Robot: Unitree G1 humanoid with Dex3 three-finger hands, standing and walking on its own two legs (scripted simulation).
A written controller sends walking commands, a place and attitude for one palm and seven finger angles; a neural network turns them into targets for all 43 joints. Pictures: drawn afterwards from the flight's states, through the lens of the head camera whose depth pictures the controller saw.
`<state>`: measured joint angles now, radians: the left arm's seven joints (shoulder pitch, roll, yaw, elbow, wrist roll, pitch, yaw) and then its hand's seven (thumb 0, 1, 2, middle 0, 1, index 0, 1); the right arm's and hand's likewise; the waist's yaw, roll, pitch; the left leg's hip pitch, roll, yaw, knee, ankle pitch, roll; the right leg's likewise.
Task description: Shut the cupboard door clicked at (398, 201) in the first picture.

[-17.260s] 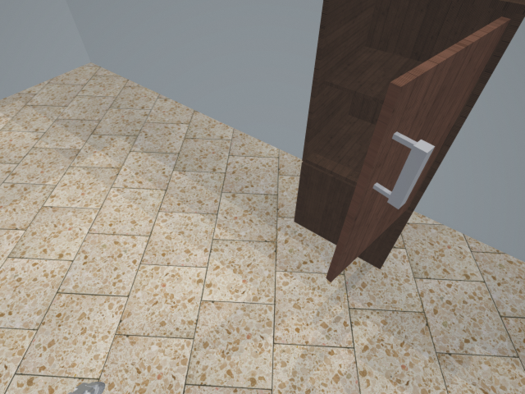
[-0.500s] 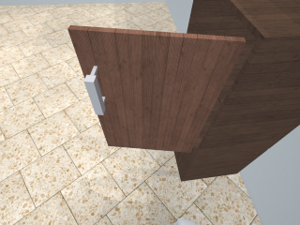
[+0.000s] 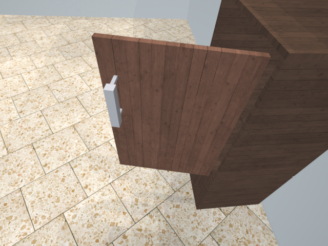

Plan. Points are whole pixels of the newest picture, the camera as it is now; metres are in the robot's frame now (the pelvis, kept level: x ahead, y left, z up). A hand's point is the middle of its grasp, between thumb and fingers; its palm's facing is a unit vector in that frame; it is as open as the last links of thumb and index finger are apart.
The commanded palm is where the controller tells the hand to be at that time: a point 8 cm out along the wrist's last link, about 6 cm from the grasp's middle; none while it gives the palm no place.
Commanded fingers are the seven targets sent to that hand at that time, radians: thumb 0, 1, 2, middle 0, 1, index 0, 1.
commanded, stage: come to a stop and stand still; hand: left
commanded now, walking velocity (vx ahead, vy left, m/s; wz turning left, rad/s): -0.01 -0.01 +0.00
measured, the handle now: (115, 101) +0.46 +0.18 +0.08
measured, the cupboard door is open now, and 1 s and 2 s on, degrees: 78 78 78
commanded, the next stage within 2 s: look again from close up in 0.16 s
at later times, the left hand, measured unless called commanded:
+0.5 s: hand out of the picture +0.01 +0.17 -0.17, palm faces +0.00 -0.97 -0.22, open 7.4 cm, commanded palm none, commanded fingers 0.00 0.90 0.90 -0.20 -0.30 -0.20 -0.30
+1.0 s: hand (94, 235) +0.15 +0.18 -0.08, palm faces +0.22 -0.96 -0.19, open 7.3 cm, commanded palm +0.11 +0.22 -0.06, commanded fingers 0.00 0.90 0.90 -0.31 -0.42 -0.31 -0.42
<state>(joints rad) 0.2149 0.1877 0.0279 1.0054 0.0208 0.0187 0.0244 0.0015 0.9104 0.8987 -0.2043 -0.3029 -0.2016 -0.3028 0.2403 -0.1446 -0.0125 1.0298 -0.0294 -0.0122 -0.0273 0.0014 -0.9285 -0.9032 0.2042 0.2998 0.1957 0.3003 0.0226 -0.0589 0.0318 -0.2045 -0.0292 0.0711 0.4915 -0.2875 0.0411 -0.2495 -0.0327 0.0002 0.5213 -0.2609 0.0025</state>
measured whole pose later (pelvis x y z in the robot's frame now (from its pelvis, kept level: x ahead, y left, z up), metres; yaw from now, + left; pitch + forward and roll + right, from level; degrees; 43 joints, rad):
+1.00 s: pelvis +0.01 -0.02 -0.01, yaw +1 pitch +0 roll +1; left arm 0.44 0.19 0.05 0.31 -0.12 -0.04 0.07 0.02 0.91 0.90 -0.22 -0.31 -0.21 -0.31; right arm 0.33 -0.19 0.00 0.91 0.02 -0.25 -0.07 0.01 -0.91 -0.90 0.21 0.30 0.20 0.30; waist -0.02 -0.01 0.02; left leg -0.23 -0.02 0.05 0.56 -0.33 0.01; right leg -0.30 -0.03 -0.04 0.65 -0.34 -0.01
